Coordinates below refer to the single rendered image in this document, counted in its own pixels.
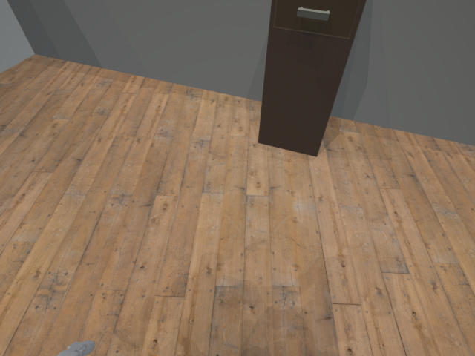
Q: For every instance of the cabinet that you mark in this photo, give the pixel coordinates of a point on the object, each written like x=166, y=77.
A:
x=302, y=76

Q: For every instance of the drawer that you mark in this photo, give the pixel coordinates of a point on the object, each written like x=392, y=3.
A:
x=339, y=23

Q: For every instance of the left robot hand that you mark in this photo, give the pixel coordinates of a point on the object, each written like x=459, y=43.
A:
x=79, y=349

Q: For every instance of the handle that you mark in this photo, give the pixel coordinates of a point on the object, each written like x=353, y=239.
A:
x=313, y=14

